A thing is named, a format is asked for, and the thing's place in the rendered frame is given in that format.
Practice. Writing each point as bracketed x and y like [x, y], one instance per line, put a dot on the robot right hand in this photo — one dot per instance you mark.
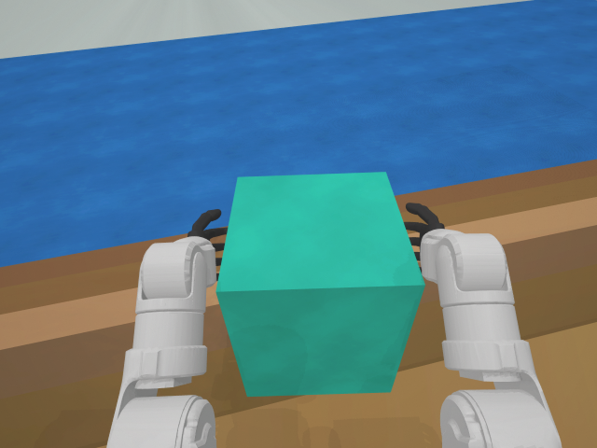
[426, 215]

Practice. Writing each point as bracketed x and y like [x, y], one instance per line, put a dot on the carton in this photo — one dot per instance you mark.
[318, 284]

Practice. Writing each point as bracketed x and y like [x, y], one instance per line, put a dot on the robot left upper arm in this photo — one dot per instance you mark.
[165, 422]

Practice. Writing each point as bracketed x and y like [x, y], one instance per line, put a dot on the left robot forearm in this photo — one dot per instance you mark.
[168, 334]

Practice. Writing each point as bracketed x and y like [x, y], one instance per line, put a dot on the robot right upper arm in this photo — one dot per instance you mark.
[495, 418]

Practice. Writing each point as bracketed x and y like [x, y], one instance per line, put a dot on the right robot forearm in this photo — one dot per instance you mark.
[475, 292]

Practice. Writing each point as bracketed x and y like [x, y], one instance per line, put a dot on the robot left hand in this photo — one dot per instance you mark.
[202, 222]

